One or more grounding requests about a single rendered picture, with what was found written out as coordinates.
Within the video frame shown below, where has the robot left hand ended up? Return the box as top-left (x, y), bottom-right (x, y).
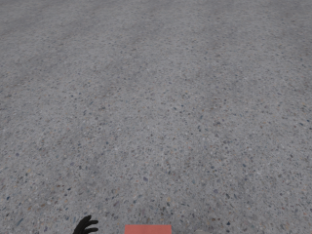
top-left (72, 215), bottom-right (98, 234)

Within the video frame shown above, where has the carton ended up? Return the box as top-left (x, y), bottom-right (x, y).
top-left (124, 224), bottom-right (172, 234)

